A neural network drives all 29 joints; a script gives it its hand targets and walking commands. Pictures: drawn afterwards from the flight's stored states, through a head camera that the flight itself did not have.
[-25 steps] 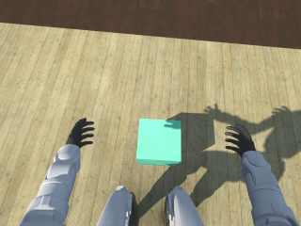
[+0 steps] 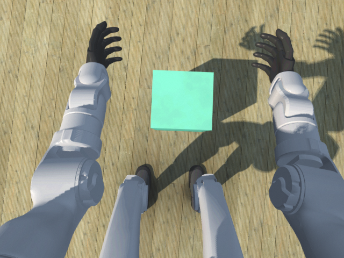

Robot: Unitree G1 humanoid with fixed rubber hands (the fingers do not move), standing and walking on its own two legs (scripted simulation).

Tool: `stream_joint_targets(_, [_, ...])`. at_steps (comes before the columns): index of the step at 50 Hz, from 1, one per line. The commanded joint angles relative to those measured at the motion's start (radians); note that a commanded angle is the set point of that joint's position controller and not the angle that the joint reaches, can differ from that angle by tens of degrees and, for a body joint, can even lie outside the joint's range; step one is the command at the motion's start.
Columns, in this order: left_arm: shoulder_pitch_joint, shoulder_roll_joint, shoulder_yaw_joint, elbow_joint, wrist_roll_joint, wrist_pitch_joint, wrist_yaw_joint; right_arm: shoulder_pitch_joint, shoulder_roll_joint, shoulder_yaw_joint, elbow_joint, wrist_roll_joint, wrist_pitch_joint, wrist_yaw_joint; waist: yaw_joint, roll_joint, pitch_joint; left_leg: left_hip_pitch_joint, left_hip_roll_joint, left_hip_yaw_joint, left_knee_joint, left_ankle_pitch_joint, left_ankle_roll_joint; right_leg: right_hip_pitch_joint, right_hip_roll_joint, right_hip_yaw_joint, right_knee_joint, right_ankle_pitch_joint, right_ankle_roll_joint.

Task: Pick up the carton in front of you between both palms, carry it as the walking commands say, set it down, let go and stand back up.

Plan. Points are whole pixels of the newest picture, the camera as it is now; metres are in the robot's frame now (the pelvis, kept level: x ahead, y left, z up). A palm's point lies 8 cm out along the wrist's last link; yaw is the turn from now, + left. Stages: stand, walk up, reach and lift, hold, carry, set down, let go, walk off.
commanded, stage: reach and lift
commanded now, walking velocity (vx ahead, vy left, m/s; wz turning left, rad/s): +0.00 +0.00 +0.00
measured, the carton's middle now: (180, 105) +0.48 -0.04 -0.51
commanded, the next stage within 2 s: none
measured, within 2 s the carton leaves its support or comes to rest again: leaves its support in 1.60 s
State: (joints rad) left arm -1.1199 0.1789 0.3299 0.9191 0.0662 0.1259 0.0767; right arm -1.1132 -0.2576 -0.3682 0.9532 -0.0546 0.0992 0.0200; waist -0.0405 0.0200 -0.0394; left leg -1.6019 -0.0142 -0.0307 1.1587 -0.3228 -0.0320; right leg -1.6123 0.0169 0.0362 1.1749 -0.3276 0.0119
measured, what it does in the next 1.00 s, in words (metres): lowers itself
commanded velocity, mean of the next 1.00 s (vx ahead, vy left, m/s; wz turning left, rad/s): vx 0.00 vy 0.00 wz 0.00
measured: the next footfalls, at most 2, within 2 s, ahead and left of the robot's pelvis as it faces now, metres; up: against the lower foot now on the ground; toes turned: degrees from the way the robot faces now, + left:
none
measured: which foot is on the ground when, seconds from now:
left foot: down 0.00-1.00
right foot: down 0.00-1.00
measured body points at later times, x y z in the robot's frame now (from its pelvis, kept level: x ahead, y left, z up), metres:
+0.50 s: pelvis -0.02 +0.01 -0.19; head +0.33 -0.01 +0.09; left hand +0.51 +0.15 -0.36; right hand +0.48 -0.24 -0.35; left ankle +0.08 +0.13 -0.60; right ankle +0.08 -0.12 -0.60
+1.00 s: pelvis -0.03 +0.00 -0.27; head +0.34 -0.01 -0.01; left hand +0.52 +0.15 -0.45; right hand +0.49 -0.22 -0.45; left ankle +0.08 +0.13 -0.60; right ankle +0.08 -0.12 -0.60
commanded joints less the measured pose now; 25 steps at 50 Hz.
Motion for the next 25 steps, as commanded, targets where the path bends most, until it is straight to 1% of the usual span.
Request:
stream_joint_targets(1, [-0.142, 0.065, 0.015, -0.086, 0.019, -0.052, 0.002, -0.149, -0.09, -0.028, -0.082, -0.012, -0.054, -0.001, -0.016, -0.02, -0.91, 0.37, -0.067, 0.061, 0.009, 0.179, -0.016, 0.433, 0.044, -0.062, -0.022, 0.271, 0.036])
stream_joint_targets(4, [-0.091, 0.045, 0.003, -0.074, 0.017, -0.077, 0.006, -0.096, -0.075, -0.026, -0.064, -0.004, -0.079, -0.004, -0.018, -0.015, -0.909, 0.259, -0.068, 0.057, 0.111, 0.236, -0.018, 0.334, 0.045, -0.054, 0.081, 0.335, 0.035])
stream_joint_targets(7, [-0.063, 0.048, -0.024, -0.078, -0.005, -0.097, 0.015, -0.058, -0.079, -0.01, -0.061, 0.023, -0.098, -0.013, -0.019, -0.01, -0.936, 0.181, -0.07, 0.052, 0.222, 0.294, -0.021, 0.242, 0.043, -0.05, 0.186, 0.387, 0.038])
stream_joint_targets(11, [-0.066, 0.078, -0.094, -0.128, -0.072, -0.108, 0.034, -0.051, -0.134, 0.044, -0.1, 0.097, -0.115, -0.032, -0.026, 0.01, -1.063, 0.178, -0.068, 0.048, 0.373, 0.371, -0.026, 0.174, 0.038, -0.057, 0.328, 0.443, 0.042])
stream_joint_targets(14, [-0.091, 0.098, -0.152, -0.184, -0.127, -0.101, 0.048, -0.073, -0.176, 0.087, -0.143, 0.15, -0.111, -0.044, -0.033, 0.023, -1.158, 0.206, -0.068, 0.054, 0.469, 0.389, -0.031, 0.141, 0.038, -0.072, 0.421, 0.437, 0.045])
stream_joint_targets(16, [-0.119, 0.11, -0.176, -0.209, -0.156, -0.091, 0.056, -0.098, -0.197, 0.111, -0.16, 0.182, -0.104, -0.049, -0.035, 0.027, -1.182, 0.202, -0.067, 0.061, 0.524, 0.361, -0.034, 0.109, 0.038, -0.081, 0.473, 0.399, 0.045])
stream_joint_targets(19, [-0.173, 0.137, -0.189, -0.242, -0.182, -0.073, 0.068, -0.158, -0.228, 0.141, -0.19, 0.218, -0.087, -0.055, -0.032, 0.021, -1.205, 0.183, -0.065, 0.074, 0.585, 0.275, -0.034, 0.09, 0.034, -0.09, 0.532, 0.314, 0.044])
stream_joint_targets(22, [-0.231, 0.16, -0.19, -0.205, -0.199, -0.053, 0.076, -0.221, -0.24, 0.156, -0.158, 0.237, -0.066, -0.06, -0.027, 0.002, -1.128, 0.093, -0.058, 0.088, 0.625, 0.13, -0.033, 0.054, 0.024, -0.093, 0.574, 0.189, 0.044])
stream_joint_targets(25, [-0.299, 0.172, -0.185, -0.126, -0.206, -0.045, 0.075, -0.29, -0.24, 0.168, -0.082, 0.243, -0.056, -0.065, -0.021, -0.011, -1.005, 0.008, -0.046, 0.091, 0.659, -0.005, -0.027, -0.021, 0.011, -0.089, 0.605, 0.053, 0.045])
